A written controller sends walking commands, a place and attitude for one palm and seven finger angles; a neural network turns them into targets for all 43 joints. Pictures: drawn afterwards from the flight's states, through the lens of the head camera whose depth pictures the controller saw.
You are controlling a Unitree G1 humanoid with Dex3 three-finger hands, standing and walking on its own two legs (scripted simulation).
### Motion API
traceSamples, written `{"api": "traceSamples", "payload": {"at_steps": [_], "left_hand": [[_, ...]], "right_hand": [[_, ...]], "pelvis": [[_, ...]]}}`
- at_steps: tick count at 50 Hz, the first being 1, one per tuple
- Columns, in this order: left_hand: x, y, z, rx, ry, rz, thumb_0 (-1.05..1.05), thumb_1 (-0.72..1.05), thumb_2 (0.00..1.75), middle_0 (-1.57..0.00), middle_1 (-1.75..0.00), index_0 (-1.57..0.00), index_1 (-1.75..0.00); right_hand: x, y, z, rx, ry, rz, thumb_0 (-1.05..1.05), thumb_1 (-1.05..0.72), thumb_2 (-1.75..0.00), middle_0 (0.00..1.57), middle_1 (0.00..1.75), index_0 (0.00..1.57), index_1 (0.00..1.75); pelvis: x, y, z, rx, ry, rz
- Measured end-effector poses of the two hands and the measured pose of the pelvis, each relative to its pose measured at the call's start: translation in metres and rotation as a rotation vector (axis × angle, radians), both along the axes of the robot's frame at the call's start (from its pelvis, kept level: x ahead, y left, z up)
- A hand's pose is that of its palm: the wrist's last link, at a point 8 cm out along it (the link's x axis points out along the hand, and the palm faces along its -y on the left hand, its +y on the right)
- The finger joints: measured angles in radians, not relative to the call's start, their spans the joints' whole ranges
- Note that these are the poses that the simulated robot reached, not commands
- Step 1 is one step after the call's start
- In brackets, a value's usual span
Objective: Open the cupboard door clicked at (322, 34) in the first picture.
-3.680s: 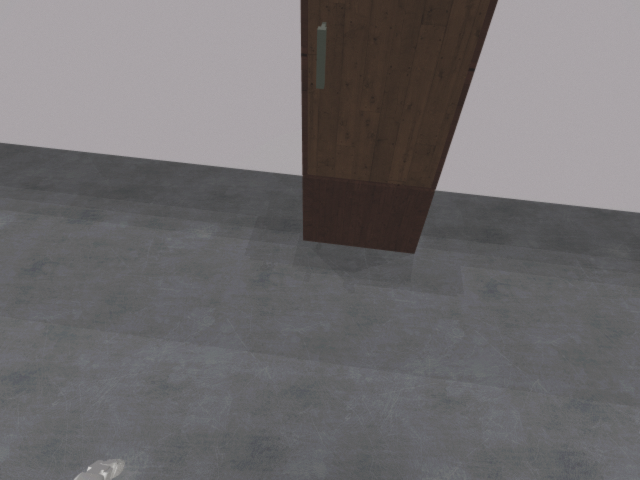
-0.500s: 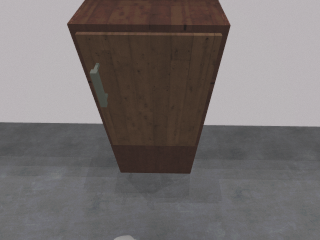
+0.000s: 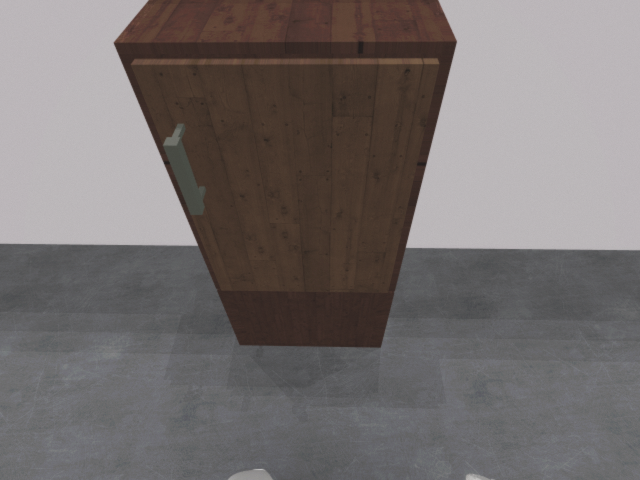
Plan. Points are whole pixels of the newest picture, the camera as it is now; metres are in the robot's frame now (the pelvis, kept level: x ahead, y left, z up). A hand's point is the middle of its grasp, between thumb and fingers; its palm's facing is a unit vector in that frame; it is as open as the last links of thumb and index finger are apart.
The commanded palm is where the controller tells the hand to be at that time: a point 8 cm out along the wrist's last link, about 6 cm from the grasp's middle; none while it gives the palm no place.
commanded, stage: come to a stop and stand still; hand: left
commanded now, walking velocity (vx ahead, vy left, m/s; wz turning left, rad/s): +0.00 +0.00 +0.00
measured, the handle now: (188, 171) +0.56 +0.27 +0.05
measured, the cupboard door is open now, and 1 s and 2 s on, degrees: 0 0 0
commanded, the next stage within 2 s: look again from close up in 0.60 s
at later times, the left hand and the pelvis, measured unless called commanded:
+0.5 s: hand out of the picture -0.02 +0.16 -0.16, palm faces +0.08 -0.98 -0.19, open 7.3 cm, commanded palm none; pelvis -0.03 -0.02 +0.02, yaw +1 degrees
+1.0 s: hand out of the picture -0.05 +0.16 -0.16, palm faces +0.08 -0.98 -0.19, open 7.4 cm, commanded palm none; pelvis -0.05 +0.00 +0.01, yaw +2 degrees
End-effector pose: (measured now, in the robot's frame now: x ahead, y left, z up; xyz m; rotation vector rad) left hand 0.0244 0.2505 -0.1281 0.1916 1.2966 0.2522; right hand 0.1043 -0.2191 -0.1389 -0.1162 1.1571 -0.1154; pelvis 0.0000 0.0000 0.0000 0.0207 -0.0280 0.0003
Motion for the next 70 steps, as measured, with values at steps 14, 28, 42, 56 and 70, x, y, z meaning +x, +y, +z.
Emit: {"api": "traceSamples", "payload": {"at_steps": [14, 28, 42, 56, 70], "left_hand": [[-0.019, -0.039, -0.002, -0.074, 0.000, -0.004, 0.01, 0.92, 0.90, -0.20, -0.30, -0.20, -0.30], [-0.068, -0.050, 0.001, -0.103, 0.087, 0.017, 0.01, 0.92, 0.90, -0.20, -0.30, -0.20, -0.30], [-0.099, -0.059, -0.007, -0.127, 0.127, 0.005, 0.01, 0.90, 0.90, -0.20, -0.30, -0.20, -0.30], [-0.082, -0.031, -0.001, -0.085, 0.023, 0.009, 0.01, 0.91, 0.90, -0.20, -0.30, -0.20, -0.30], [-0.098, -0.040, -0.005, -0.110, 0.048, 0.021, 0.01, 0.91, 0.90, -0.20, -0.30, -0.20, -0.30]], "right_hand": [[-0.118, -0.032, 0.004, -0.051, 0.242, -0.049, 0.01, -0.91, -0.90, 0.19, 0.30, 0.19, 0.30], [-0.157, -0.007, 0.009, 0.009, 0.285, -0.032, 0.01, -0.91, -0.90, 0.20, 0.30, 0.19, 0.30], [-0.155, 0.000, 0.003, 0.008, 0.215, -0.027, 0.01, -0.91, -0.90, 0.20, 0.30, 0.19, 0.30], [-0.156, 0.011, 0.004, 0.008, 0.177, 0.000, 0.01, -0.92, -0.90, 0.20, 0.30, 0.19, 0.30], [-0.174, 0.006, 0.003, 0.002, 0.223, 0.001, 0.01, -0.91, -0.90, 0.20, 0.30, 0.19, 0.30]], "pelvis": [[-0.021, -0.018, 0.009, -0.032, 0.025, 0.030], [-0.037, -0.021, 0.019, -0.015, 0.003, 0.017], [-0.044, -0.010, 0.012, -0.022, 0.000, 0.027], [-0.051, 0.000, 0.013, -0.011, -0.016, 0.034], [-0.056, -0.002, 0.012, -0.010, -0.017, 0.031]]}}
